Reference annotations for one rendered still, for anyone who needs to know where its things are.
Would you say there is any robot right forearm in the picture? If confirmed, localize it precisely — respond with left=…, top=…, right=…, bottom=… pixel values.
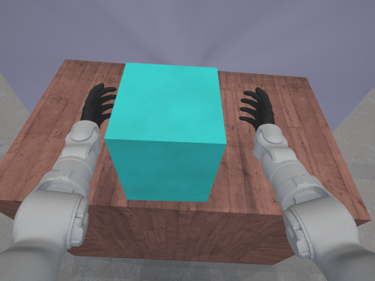
left=253, top=124, right=360, bottom=241

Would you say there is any robot right hand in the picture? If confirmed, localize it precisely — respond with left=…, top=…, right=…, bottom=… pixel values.
left=239, top=87, right=275, bottom=132

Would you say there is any robot left hand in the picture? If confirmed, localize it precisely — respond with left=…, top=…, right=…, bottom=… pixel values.
left=80, top=83, right=117, bottom=128

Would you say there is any robot left forearm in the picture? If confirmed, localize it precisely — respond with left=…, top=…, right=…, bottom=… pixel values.
left=13, top=120, right=101, bottom=241

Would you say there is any carton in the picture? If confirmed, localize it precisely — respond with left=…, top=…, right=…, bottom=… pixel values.
left=104, top=63, right=227, bottom=202

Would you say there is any pedestal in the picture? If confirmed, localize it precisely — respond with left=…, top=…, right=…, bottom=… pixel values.
left=0, top=59, right=371, bottom=265

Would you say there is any right robot upper arm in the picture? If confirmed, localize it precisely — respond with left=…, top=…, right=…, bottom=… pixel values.
left=283, top=196, right=375, bottom=281

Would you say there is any left robot upper arm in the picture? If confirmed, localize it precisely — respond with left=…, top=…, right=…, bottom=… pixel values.
left=0, top=189, right=89, bottom=281

